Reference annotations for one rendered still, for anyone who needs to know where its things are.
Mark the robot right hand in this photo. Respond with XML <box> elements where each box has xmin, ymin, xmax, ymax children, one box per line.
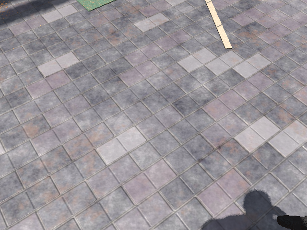
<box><xmin>277</xmin><ymin>215</ymin><xmax>307</xmax><ymax>230</ymax></box>

